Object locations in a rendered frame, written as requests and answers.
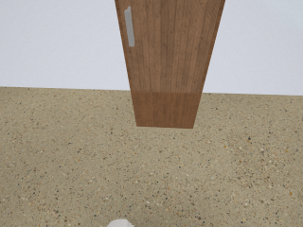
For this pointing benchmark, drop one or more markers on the handle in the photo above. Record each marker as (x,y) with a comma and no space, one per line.
(129,26)

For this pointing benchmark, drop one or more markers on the cupboard door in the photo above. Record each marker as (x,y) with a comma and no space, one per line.
(172,39)

